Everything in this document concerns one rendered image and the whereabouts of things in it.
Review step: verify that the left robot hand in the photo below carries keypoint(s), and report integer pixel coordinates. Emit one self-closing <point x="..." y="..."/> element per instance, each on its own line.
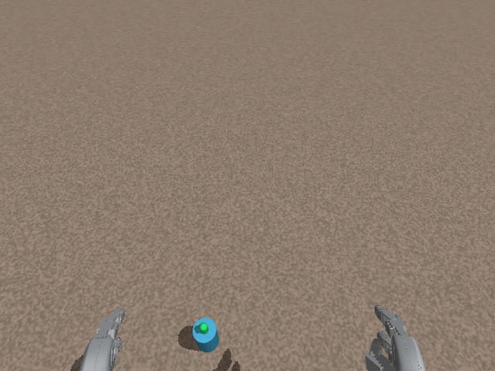
<point x="101" y="352"/>

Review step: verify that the bottle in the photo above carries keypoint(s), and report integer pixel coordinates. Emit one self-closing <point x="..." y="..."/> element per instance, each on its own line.
<point x="205" y="334"/>

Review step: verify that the right robot hand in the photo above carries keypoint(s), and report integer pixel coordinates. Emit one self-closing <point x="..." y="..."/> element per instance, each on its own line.
<point x="403" y="351"/>

